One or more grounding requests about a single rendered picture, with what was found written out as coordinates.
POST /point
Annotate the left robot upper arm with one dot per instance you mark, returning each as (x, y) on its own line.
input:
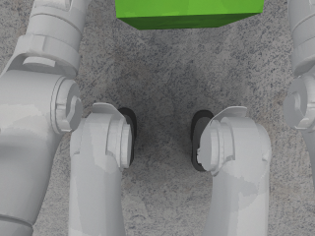
(36, 110)

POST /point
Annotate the left robot forearm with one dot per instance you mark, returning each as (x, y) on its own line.
(52, 40)

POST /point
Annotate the carton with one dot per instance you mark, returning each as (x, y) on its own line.
(185, 14)

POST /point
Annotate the right robot thigh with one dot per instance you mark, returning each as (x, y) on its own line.
(241, 190)

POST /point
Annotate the right robot upper arm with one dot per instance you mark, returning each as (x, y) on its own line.
(299, 112)

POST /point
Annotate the left robot shin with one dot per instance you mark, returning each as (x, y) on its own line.
(76, 136)

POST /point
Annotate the right robot forearm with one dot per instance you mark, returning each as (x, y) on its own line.
(301, 17)

